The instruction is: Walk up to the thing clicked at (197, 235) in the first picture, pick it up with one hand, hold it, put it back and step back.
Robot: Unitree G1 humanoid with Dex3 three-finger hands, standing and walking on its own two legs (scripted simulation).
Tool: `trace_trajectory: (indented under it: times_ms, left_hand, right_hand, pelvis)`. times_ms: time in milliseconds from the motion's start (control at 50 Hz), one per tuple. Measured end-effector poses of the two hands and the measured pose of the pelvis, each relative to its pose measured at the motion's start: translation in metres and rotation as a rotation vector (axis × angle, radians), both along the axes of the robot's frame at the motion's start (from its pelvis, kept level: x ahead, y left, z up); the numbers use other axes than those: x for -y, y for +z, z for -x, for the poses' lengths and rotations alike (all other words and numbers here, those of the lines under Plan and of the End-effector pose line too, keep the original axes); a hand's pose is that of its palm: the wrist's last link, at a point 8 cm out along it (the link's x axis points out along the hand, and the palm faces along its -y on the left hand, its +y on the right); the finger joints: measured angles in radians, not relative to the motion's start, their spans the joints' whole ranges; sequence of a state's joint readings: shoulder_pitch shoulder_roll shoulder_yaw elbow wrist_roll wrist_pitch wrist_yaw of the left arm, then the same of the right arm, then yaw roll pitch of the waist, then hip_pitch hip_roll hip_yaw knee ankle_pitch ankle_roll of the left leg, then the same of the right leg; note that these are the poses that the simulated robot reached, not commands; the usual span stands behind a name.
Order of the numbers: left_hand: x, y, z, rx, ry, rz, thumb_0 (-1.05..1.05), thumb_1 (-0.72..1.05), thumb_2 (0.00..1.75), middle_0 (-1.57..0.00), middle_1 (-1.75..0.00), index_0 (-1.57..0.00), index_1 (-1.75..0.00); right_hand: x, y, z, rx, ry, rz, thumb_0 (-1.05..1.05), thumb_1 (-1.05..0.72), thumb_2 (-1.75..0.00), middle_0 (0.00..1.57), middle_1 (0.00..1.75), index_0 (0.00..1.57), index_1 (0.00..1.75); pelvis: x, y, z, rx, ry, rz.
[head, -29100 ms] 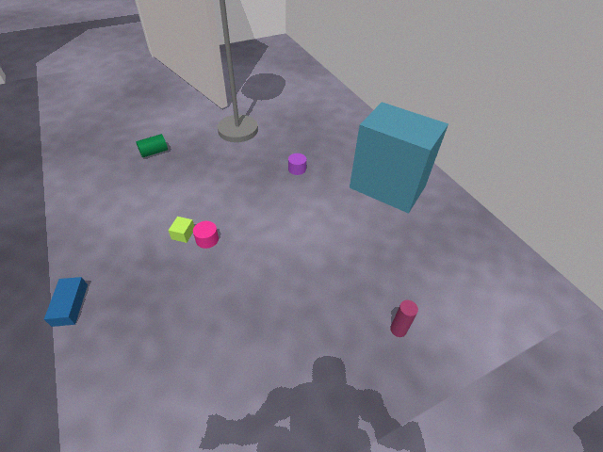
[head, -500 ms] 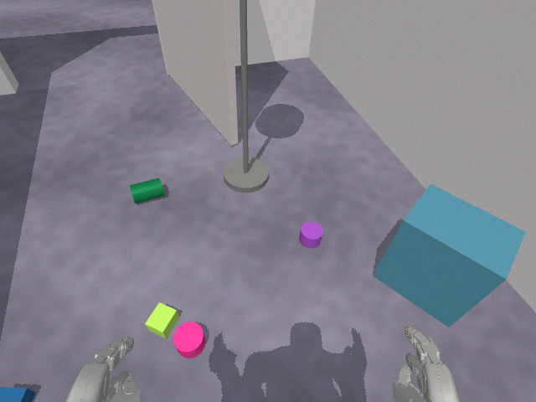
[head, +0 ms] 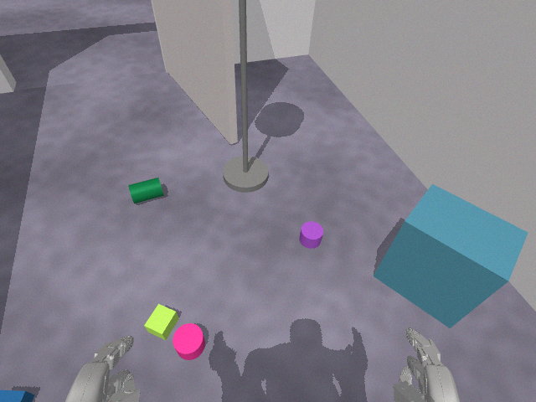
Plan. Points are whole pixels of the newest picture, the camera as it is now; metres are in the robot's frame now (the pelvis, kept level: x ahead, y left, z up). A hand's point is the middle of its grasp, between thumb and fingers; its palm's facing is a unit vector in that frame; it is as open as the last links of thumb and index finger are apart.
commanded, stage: home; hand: left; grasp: from above
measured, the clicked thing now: (189, 341) +0.44 +0.23 -0.68
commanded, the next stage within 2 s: stand in 0.38 s
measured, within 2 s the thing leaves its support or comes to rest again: neither
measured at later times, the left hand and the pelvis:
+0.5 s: hand out of the picture +0.15 +0.18 -0.05, palm faces +0.03 -0.97 -0.23, open 7.4 cm; pelvis -0.01 +0.00 +0.00, yaw +0 degrees
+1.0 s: hand out of the picture +0.03 +0.24 -0.11, palm faces +0.05 -0.95 -0.32, open 7.4 cm; pelvis -0.01 +0.01 +0.06, yaw +0 degrees
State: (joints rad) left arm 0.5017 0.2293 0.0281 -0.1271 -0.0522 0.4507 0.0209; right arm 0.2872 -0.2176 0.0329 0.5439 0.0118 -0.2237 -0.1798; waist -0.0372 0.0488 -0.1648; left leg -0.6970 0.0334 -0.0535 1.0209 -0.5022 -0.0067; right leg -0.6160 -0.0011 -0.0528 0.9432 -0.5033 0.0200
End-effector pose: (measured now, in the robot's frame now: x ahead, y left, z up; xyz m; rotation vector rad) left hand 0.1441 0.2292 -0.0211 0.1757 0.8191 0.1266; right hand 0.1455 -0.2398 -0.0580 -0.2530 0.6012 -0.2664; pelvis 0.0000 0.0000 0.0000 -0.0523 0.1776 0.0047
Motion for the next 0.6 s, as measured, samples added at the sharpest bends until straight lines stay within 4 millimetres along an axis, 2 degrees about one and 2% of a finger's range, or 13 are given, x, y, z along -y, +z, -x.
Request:
trace_trajectory:
  times_ms: [480,540,600]
  left_hand:
    - [0.002,-0.001,0.008,-0.009,0.000,-0.003,0.01,0.91,0.90,-0.20,-0.30,-0.20,-0.29]
    - [-0.005,-0.013,0.004,0.025,-0.033,-0.076,0.01,0.90,0.90,-0.20,-0.30,-0.20,-0.29]
    - [-0.018,-0.026,0.009,-0.014,-0.030,-0.118,0.01,0.90,0.90,-0.20,-0.30,-0.21,-0.30]
  right_hand:
    - [0.004,0.001,0.005,0.008,0.000,-0.004,0.01,-0.90,-0.90,0.21,0.30,0.20,0.30]
    - [0.007,-0.012,0.009,-0.145,0.099,0.031,0.01,-0.90,-0.90,0.21,0.30,0.20,0.30]
    - [0.015,-0.020,0.019,-0.299,0.145,0.025,0.01,-0.90,-0.90,0.21,0.30,0.20,0.30]
  pelvis:
    - [0.003,-0.001,0.006,0.004,0.000,-0.003]
    - [0.004,0.006,0.012,0.071,0.000,-0.024]
    - [0.005,0.014,0.016,0.115,0.000,-0.043]
